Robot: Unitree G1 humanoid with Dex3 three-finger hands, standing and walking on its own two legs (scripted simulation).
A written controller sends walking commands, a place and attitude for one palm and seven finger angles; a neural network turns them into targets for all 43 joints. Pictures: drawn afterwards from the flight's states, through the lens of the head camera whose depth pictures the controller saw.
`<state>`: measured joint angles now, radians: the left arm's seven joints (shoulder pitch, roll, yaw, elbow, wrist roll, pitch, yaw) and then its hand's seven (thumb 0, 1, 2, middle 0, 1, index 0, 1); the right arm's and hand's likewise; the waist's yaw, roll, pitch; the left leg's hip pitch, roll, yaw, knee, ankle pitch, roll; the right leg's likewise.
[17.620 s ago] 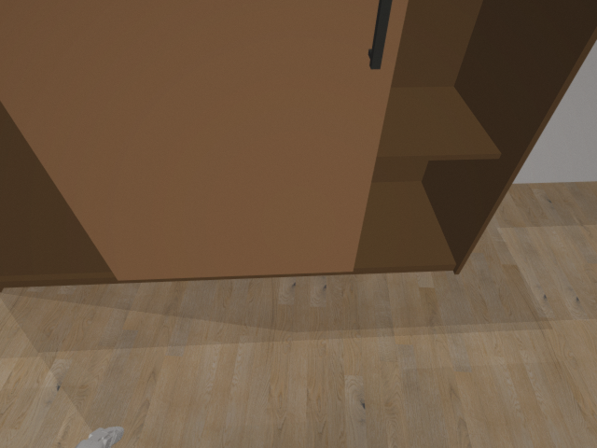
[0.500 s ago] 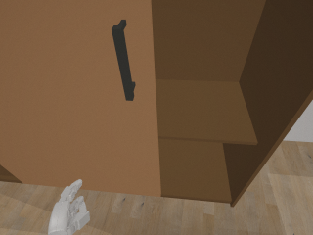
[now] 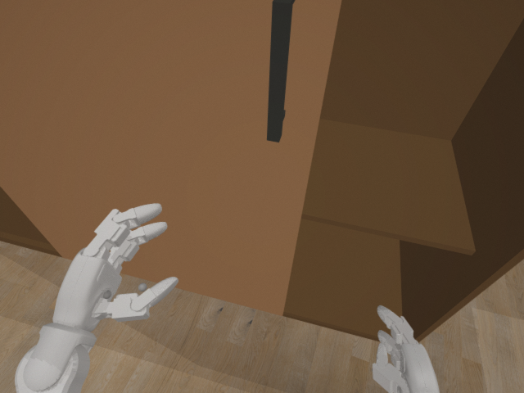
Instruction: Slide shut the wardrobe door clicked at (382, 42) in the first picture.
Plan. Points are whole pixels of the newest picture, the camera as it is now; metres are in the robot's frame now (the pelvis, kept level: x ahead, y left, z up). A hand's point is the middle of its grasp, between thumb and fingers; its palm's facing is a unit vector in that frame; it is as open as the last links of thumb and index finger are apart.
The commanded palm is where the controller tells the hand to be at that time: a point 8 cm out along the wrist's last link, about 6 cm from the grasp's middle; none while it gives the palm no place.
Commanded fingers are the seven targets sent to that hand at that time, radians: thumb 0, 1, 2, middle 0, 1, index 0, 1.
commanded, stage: raise the hand with hooked fingers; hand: left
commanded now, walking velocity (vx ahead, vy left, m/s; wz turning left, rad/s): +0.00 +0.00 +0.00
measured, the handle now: (281, 72) +0.48 +0.04 +0.26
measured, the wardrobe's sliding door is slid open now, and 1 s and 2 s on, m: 0.43 0.43 0.43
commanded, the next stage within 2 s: move the hooked fingers beside the handle in 1.44 s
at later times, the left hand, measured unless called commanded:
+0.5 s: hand (108, 208) +0.27 +0.22 +0.18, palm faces -0.03 -0.98 -0.19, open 13.0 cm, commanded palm +0.24 +0.28 +0.20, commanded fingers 0.00 -0.48 0.31 -0.30 -1.18 -0.30 -1.18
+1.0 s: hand (44, 95) +0.30 +0.26 +0.31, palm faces +0.08 -0.98 -0.20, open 14.0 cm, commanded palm +0.27 +0.29 +0.29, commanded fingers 0.00 -0.50 0.30 -0.30 -1.20 -0.30 -1.20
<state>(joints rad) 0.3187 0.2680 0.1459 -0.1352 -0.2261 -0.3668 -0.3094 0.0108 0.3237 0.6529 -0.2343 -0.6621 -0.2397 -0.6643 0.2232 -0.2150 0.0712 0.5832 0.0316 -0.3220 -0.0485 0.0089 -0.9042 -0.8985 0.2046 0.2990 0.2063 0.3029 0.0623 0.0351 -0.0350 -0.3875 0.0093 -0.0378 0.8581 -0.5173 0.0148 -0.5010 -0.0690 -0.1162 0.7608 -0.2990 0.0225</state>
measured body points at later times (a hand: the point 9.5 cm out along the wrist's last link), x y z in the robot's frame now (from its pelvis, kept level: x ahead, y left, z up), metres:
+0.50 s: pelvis +0.03 -0.01 +0.03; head +0.01 -0.01 +0.48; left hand +0.27 +0.28 +0.20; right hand +0.21 -0.25 -0.02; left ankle -0.04 +0.11 -0.70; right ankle +0.06 -0.14 -0.70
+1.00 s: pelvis +0.02 -0.02 +0.04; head +0.00 -0.06 +0.48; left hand +0.29 +0.31 +0.32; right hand +0.20 -0.25 -0.04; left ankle -0.04 +0.11 -0.70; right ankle +0.06 -0.14 -0.70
